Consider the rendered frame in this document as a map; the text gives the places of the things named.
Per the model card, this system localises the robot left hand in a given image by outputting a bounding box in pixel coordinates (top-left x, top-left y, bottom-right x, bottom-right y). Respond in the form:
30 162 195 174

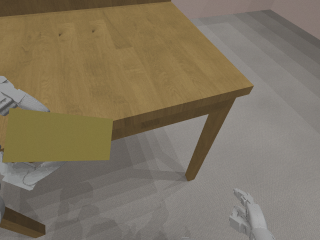
0 76 67 191

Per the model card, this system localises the table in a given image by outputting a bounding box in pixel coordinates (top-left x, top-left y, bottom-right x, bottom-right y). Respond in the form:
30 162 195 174
0 0 254 238

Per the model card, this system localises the sponge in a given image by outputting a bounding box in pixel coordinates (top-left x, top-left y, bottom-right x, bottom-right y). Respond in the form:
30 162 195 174
2 108 113 163

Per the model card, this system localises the robot right forearm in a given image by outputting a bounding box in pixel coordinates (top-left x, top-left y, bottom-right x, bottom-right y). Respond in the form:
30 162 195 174
249 227 276 240

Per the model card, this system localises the robot right hand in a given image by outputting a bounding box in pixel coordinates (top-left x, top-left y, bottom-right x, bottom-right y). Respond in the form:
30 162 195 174
229 188 269 237

